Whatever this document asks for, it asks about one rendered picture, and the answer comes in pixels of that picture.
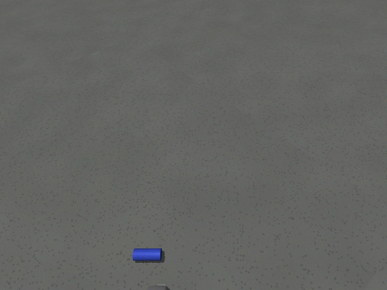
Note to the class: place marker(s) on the can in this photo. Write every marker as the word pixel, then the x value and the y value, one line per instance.
pixel 145 254

